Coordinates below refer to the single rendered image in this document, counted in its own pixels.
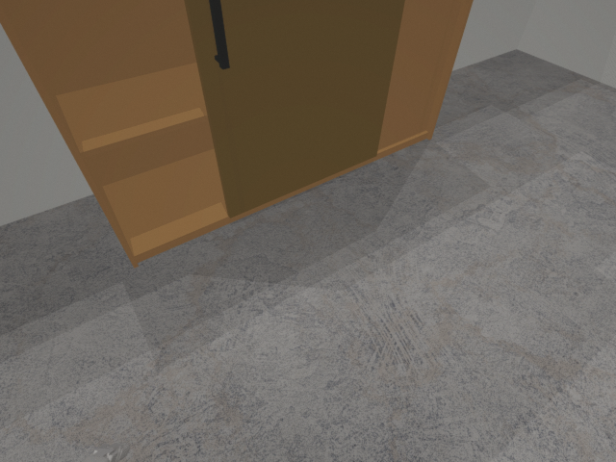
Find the robot left hand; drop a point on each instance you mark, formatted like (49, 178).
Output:
(109, 453)

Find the wardrobe door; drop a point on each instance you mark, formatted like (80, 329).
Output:
(305, 95)
(424, 38)

